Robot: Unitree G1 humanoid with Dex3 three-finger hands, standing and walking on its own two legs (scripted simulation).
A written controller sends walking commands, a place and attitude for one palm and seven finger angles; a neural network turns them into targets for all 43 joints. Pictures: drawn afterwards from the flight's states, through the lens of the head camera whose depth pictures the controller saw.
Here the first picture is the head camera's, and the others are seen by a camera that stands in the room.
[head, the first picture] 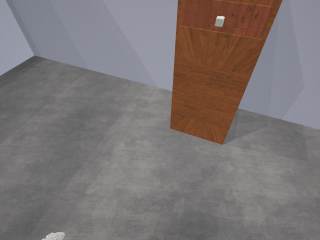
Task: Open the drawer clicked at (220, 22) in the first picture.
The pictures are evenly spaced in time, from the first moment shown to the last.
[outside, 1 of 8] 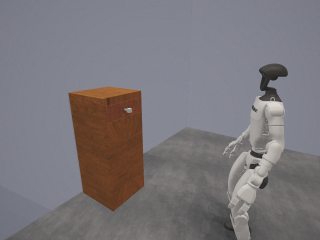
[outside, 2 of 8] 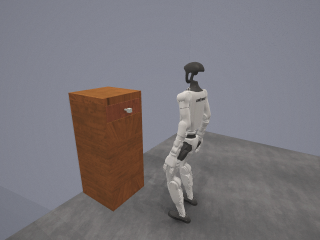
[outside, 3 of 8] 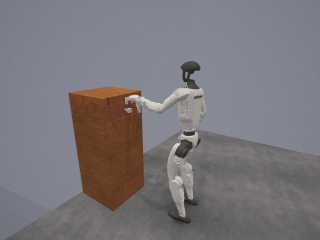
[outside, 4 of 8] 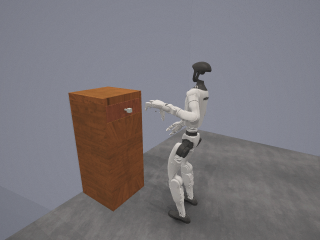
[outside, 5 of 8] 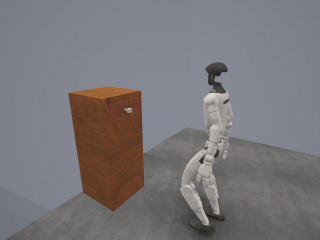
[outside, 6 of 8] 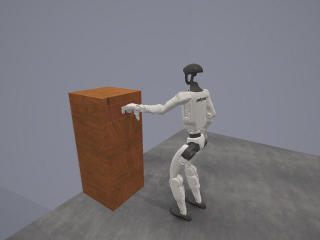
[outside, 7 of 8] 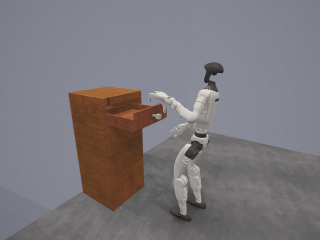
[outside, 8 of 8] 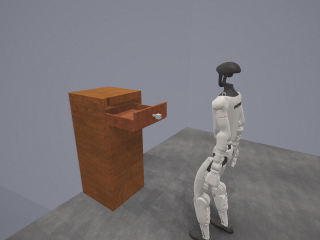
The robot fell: no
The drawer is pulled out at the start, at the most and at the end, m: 0.00 0.30 0.30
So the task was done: yes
